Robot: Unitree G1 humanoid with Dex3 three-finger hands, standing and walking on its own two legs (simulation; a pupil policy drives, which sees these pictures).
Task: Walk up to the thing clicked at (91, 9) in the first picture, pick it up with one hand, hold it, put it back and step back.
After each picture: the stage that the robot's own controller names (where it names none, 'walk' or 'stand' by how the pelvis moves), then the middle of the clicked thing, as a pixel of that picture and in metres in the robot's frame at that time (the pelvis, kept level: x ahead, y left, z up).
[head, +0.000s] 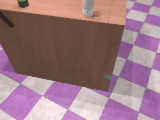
stand; (88, 5) +0.90 +0.00 +0.02
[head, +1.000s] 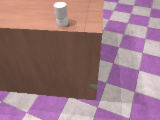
walk; (61, 14) +0.79 +0.18 +0.04
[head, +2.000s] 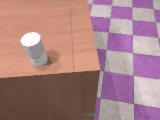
stand; (35, 50) +0.45 +0.21 +0.06
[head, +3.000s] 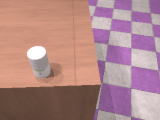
stand; (39, 62) +0.43 +0.19 +0.03
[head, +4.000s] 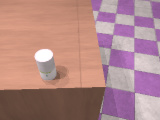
stand; (46, 65) +0.43 +0.17 +0.02
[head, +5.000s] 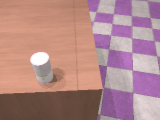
stand; (42, 68) +0.42 +0.19 +0.02
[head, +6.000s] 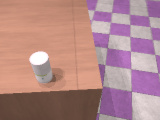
stand; (42, 68) +0.42 +0.19 +0.02
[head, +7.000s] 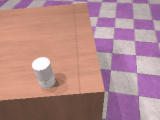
rise first; (44, 73) +0.41 +0.20 +0.02
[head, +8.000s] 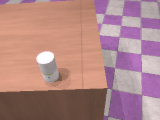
go down; (48, 67) +0.43 +0.19 +0.03
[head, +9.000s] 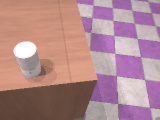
go down; (28, 60) +0.42 +0.17 +0.04
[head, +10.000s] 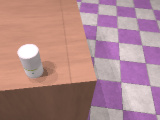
go down; (31, 62) +0.43 +0.19 +0.04
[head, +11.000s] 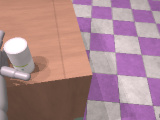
close; (20, 57) +0.42 +0.20 +0.07
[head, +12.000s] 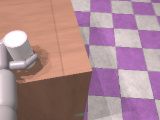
close; (21, 51) +0.44 +0.19 +0.08
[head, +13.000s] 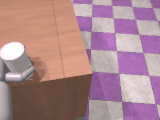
lift; (18, 62) +0.39 +0.20 +0.08
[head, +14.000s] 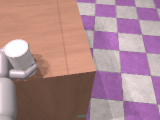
lift; (22, 59) +0.40 +0.20 +0.08
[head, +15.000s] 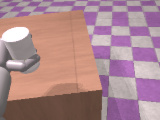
lift; (22, 51) +0.34 +0.19 +0.23
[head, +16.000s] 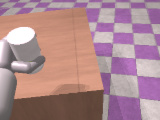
hold; (27, 51) +0.33 +0.17 +0.23
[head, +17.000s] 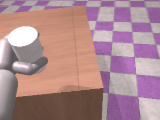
hold; (29, 52) +0.32 +0.16 +0.23
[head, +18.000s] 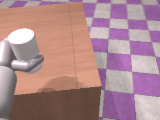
crouch; (27, 52) +0.36 +0.18 +0.20
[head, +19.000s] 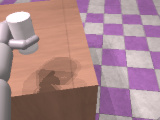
lower; (23, 33) +0.44 +0.19 +0.20
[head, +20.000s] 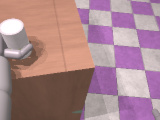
lower; (16, 40) +0.46 +0.20 +0.09
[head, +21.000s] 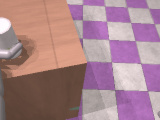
lower; (5, 39) +0.47 +0.21 +0.10
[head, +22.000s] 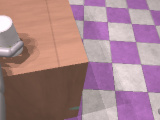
lower; (6, 37) +0.47 +0.21 +0.10
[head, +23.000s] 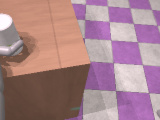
lower; (6, 36) +0.47 +0.22 +0.10
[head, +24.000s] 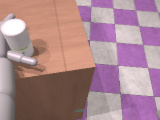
withdraw; (19, 40) +0.46 +0.19 +0.09
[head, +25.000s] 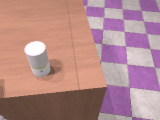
sink last; (38, 60) +0.42 +0.19 +0.08
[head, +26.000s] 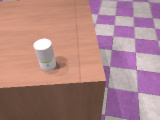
stand; (45, 55) +0.46 +0.20 +0.07
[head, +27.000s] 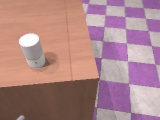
stand; (33, 51) +0.45 +0.20 +0.08
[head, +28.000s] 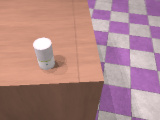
stand; (44, 54) +0.47 +0.18 +0.04
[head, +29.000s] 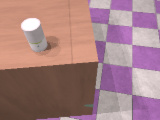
walk; (35, 35) +0.51 +0.21 +0.05
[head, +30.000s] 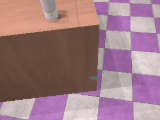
walk; (49, 6) +0.73 +0.21 +0.04
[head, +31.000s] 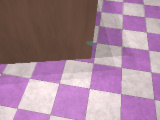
stand; out of the picture +1.07 +0.18 +0.05
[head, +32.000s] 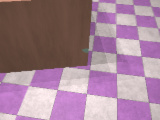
stand; out of the picture +1.11 +0.21 +0.03
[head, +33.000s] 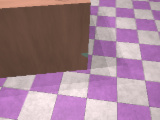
stand; out of the picture +1.10 +0.20 +0.02
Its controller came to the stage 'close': yes
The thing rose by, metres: 0.21
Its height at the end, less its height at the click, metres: +0.00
